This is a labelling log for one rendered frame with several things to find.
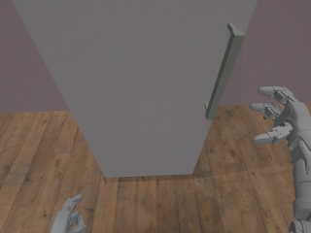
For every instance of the handle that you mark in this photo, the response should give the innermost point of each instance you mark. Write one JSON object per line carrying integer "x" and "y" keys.
{"x": 232, "y": 49}

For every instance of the right robot forearm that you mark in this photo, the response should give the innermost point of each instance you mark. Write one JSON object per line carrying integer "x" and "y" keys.
{"x": 300, "y": 147}

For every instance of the robot left hand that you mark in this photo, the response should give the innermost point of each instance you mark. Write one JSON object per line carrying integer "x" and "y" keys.
{"x": 64, "y": 219}

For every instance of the fridge door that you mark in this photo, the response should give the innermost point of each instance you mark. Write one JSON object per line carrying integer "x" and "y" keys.
{"x": 136, "y": 74}

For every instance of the robot right hand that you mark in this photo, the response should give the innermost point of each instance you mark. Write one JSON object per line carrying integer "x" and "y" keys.
{"x": 296, "y": 116}

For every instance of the robot right upper arm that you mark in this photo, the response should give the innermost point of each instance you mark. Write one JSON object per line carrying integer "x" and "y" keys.
{"x": 300, "y": 226}

